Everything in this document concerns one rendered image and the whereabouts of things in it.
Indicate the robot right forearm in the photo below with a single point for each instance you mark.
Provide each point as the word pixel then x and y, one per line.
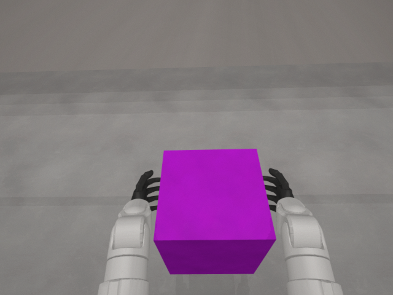
pixel 305 251

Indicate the robot left forearm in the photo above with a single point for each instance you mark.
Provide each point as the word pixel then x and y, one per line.
pixel 128 253

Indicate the robot left hand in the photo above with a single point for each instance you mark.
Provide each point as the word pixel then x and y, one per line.
pixel 142 191

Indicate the carton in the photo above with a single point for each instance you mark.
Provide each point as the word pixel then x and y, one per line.
pixel 213 215

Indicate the robot right hand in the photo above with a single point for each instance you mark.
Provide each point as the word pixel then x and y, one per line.
pixel 281 190

